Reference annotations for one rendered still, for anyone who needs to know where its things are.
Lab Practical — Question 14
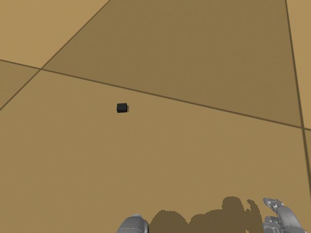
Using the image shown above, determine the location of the right robot hand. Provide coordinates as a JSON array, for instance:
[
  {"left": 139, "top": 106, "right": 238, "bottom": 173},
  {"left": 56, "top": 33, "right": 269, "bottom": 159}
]
[{"left": 262, "top": 198, "right": 302, "bottom": 233}]

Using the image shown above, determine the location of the small box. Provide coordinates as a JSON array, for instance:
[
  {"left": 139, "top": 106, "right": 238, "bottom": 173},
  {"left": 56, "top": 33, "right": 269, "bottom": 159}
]
[{"left": 117, "top": 103, "right": 127, "bottom": 113}]

